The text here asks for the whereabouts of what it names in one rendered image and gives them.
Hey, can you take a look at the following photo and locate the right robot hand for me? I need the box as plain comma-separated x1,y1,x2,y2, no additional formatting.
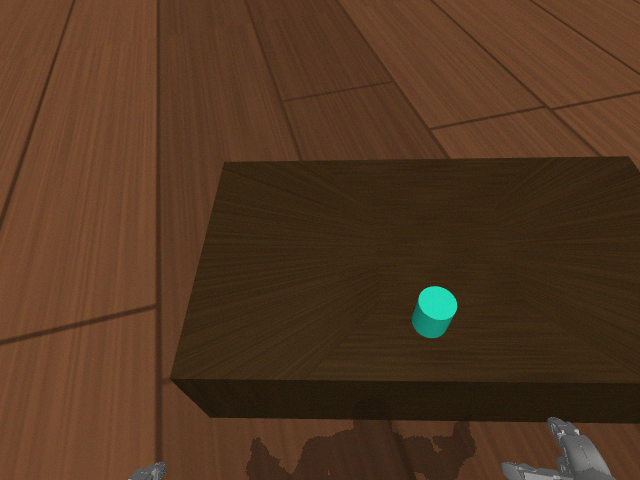
501,417,612,480

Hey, can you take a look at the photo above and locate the can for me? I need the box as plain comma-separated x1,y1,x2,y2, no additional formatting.
412,286,457,338

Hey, can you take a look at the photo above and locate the left robot hand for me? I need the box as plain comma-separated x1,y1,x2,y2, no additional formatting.
128,462,166,480

